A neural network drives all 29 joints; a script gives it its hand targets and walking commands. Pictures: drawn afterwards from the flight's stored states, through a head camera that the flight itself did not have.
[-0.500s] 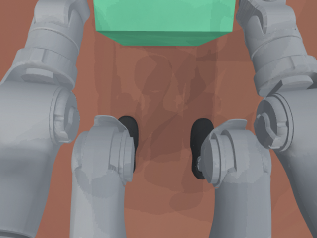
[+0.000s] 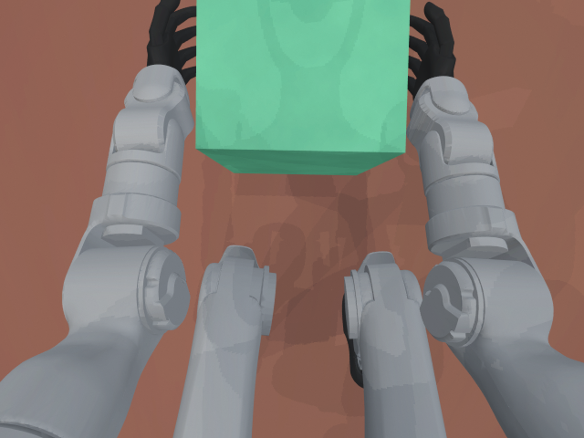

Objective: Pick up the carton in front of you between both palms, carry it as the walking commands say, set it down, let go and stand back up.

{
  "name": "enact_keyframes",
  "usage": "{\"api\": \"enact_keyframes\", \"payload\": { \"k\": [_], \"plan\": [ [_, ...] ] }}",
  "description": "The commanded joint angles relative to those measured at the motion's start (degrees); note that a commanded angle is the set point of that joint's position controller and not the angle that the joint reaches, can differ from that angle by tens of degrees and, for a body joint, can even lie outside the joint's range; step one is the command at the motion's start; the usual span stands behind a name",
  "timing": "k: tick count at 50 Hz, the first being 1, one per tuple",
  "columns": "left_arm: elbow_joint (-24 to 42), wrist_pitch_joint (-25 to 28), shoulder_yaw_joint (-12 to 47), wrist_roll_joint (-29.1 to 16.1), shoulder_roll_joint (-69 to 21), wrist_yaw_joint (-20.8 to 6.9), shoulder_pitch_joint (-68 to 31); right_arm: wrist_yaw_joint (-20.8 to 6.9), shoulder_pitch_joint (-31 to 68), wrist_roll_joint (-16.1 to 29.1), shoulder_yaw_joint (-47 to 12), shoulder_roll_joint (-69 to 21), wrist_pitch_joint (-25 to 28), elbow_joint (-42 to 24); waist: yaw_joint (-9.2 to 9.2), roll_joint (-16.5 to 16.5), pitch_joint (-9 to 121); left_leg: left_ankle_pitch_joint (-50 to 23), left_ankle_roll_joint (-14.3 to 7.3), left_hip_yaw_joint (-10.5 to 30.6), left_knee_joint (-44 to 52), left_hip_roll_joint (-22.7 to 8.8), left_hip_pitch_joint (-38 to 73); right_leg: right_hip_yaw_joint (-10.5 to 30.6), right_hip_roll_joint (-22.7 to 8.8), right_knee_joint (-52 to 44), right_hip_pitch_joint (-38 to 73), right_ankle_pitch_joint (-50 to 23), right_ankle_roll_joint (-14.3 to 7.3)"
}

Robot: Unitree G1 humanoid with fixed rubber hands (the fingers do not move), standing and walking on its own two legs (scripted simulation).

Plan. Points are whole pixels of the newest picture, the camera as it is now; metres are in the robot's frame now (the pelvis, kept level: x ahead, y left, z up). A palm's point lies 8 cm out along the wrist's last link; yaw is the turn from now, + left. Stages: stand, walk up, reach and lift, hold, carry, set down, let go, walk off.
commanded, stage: reach and lift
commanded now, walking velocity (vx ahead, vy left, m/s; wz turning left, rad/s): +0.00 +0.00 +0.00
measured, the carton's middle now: (298, 90) +0.54 +0.03 -0.15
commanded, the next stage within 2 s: none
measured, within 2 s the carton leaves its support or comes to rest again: neither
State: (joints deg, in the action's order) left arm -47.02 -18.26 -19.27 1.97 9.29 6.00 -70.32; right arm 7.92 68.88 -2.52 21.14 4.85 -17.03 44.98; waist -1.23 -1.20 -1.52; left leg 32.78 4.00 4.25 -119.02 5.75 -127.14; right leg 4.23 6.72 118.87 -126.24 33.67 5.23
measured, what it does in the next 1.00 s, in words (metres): rises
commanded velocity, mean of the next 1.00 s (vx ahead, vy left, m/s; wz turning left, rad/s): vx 0.00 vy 0.00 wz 0.00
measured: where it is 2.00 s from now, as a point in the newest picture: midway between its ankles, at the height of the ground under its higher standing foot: (299, 349)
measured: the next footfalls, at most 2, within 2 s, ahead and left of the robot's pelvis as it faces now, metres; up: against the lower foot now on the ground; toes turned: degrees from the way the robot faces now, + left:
none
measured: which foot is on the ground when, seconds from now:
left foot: down 0.00-1.00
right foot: down 0.00-1.00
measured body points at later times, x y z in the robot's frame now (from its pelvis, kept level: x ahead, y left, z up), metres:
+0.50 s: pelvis +0.00 +0.00 +0.12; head +0.25 +0.01 +0.49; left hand +0.49 +0.17 +0.06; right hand +0.50 -0.13 +0.06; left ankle +0.11 +0.13 -0.37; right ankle +0.11 -0.13 -0.37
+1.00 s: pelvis +0.05 +0.00 +0.26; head +0.19 +0.01 +0.69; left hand +0.44 +0.16 +0.22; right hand +0.45 -0.14 +0.22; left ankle +0.11 +0.13 -0.37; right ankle +0.11 -0.13 -0.37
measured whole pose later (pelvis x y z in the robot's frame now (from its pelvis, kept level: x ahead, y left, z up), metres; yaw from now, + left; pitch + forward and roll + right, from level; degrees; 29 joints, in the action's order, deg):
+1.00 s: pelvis +0.05 +0.00 +0.26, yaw +1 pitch +28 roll +0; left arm -36.6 -19.0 -22.0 11.7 -4.8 2.4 -34.3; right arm 3.0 33.3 -11.3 22.2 -6.6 -18.5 35.3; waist -0.3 -0.5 12.6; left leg 24.6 2.1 6.9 -66.1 4.9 -69.0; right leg 7.2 5.4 66.3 -68.4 25.4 2.2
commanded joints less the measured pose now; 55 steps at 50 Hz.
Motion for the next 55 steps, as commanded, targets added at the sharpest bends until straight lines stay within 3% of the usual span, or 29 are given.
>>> {"api": "enact_keyframes", "payload": {
  "k": [1,4,9,21,27,38,55],
  "plan": [
    [-0.5,-1.1,20.0,-1.5,-63.4,-17.5,-32.8,-15.9,36.1,0.0,-20.0,-58.6,-1.1,0.0,0.88,2.6,56.8,-11.5,-1.9,-9.4,16.4,3.3,32.4,-10.6,3.5,-15.4,27.3,-10.2,-3.8],
    [-2.9,-1.4,14.9,2.3,-62.5,-18.0,-33.2,-16.7,36.5,-3.6,-15.0,-57.9,-1.7,2.6,0.92,2.4,54.8,-7.9,-2.4,-9.4,20.2,3.5,31.8,-10.3,3.5,-19.3,27.6,-7.3,-4.3],
    [-2.5,-1.5,12.7,4.4,-62.8,-18.3,-34.6,-17.5,37.7,-4.7,-13.9,-59.6,-2.1,2.5,-0.07,1.6,60.1,-7.3,-2.8,-9.7,24.6,3.6,36.2,-9.9,3.6,-23.9,32.2,-7.1,-4.1],
    [6.5,-4.3,23.4,-0.3,-71.0,-19.3,-28.7,-19.1,31.2,0.5,-24.9,-67.9,-5.0,-5.6,-0.18,1.5,75.4,-16.1,-1.9,-9.8,32.4,3.8,53.4,-9.6,3.7,-32.2,47.8,-14.7,-2.9],
    [7.9,-4.1,27.0,-1.5,-73.3,-19.0,-20.9,-19.1,23.2,1.5,-28.3,-69.7,-4.8,-7.0,0.2,1.8,70.7,-18.8,-1.5,-8.4,37.3,3.9,58.8,-8.3,3.8,-37.1,52.8,-17.4,-2.8],
    [6.5,-1.6,27.3,0.5,-75.1,-18.0,-7.4,-18.8,9.8,0.0,-29.1,-70.8,-2.5,-5.9,0.36,1.7,58.6,-19.4,-2.1,-5.3,49.2,3.7,69.8,-5.5,3.4,-49.1,63.3,-17.9,-3.3],
    [10.6,0.1,31.2,2.2,-75.5,-17.8,12.1,-18.7,-10.5,-1.7,-33.4,-71.6,-0.9,-9.1,0.8,1.4,44.8,-26.8,-3.1,-1.3,69.9,1.8,92.3,-0.8,1.1,-70.2,88.5,-26.3,-4.2]
  ]
}}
